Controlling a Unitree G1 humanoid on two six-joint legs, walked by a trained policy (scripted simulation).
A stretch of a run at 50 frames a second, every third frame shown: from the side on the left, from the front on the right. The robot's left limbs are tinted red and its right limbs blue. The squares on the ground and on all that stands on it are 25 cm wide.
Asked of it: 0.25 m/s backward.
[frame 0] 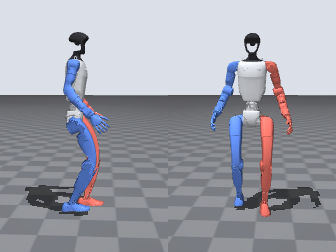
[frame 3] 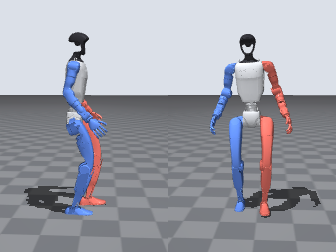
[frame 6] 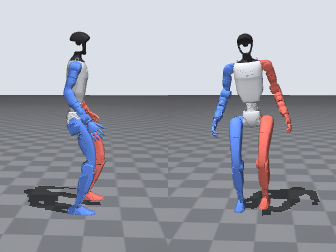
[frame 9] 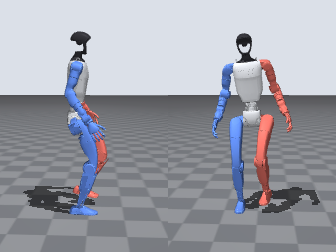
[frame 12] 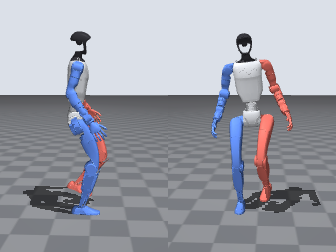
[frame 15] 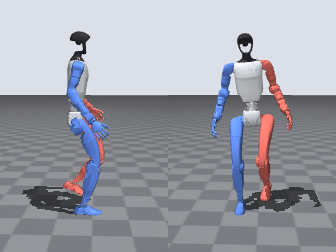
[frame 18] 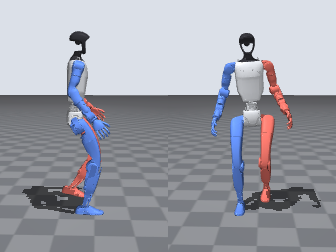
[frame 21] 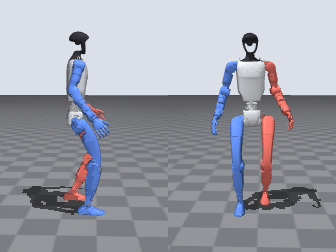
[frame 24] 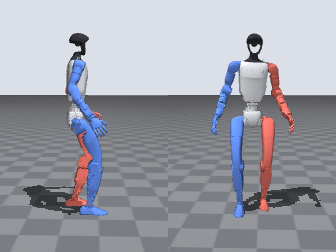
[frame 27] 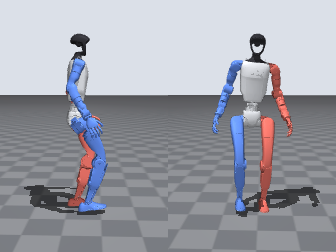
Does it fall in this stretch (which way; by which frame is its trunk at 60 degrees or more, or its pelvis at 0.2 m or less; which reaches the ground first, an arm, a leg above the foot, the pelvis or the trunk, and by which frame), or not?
no
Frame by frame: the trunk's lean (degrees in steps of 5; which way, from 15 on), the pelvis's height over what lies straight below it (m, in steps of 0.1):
0: 5, 0.8
3: 5, 0.8
6: 5, 0.8
9: 10, 0.8
12: 10, 0.8
15: 5, 0.8
18: 5, 0.8
21: 5, 0.8
24: 5, 0.8
27: 5, 0.8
